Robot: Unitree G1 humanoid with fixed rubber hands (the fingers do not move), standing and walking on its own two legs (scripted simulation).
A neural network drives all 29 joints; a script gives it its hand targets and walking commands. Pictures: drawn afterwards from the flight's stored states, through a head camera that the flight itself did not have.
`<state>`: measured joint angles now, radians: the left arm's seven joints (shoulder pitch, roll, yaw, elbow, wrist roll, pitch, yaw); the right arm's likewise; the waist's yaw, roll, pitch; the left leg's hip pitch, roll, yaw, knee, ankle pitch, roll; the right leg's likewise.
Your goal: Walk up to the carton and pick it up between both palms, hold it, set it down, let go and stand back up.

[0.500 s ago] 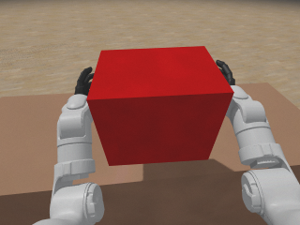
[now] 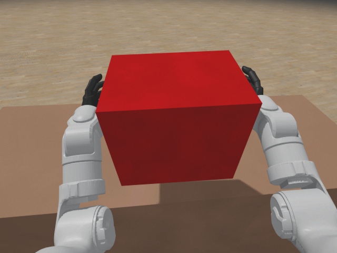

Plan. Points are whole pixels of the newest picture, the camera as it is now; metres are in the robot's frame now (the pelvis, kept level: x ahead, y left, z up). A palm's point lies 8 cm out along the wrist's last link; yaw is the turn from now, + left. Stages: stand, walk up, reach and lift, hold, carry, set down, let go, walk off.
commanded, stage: hold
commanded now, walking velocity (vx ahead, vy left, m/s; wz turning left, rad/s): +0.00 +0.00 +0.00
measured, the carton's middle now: (174, 118) +0.36 +0.00 +0.19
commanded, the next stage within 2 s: none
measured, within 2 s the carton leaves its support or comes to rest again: neither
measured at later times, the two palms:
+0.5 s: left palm (93, 110) +0.36 +0.18 +0.21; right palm (254, 101) +0.36 -0.19 +0.23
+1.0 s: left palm (93, 109) +0.36 +0.18 +0.21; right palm (254, 101) +0.36 -0.19 +0.23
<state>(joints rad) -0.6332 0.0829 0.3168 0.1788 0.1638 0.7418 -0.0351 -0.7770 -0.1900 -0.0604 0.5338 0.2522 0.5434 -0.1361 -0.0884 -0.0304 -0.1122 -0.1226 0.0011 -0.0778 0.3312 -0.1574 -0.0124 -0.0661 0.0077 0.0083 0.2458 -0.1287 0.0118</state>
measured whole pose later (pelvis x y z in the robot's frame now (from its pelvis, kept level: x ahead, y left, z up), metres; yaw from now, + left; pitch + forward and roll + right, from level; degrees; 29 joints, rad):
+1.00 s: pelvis +0.00 +0.00 +0.00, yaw +0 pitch -3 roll -1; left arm -0.64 0.08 0.32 0.20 0.17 0.73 -0.03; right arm -0.78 -0.19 -0.07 0.55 0.25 0.53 -0.14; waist -0.09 -0.03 -0.11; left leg -0.12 0.00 -0.07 0.33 -0.15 -0.01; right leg -0.07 0.01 0.01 0.25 -0.13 0.01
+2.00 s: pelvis +0.00 +0.00 +0.00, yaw +0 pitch -3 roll -1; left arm -0.60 0.07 0.31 0.14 0.17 0.75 -0.03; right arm -0.75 -0.19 -0.05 0.51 0.27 0.55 -0.14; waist -0.09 -0.03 -0.11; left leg -0.12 0.00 -0.07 0.33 -0.16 -0.01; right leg -0.06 0.01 0.02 0.25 -0.13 0.01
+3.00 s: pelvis +0.00 +0.00 +0.00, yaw +0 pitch -3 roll -1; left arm -0.62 0.08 0.30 0.14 0.16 0.76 -0.03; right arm -0.75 -0.19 -0.06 0.50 0.26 0.53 -0.13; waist -0.09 -0.03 -0.11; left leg -0.12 0.00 -0.06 0.31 -0.14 -0.01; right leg -0.07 0.01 0.03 0.24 -0.12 0.01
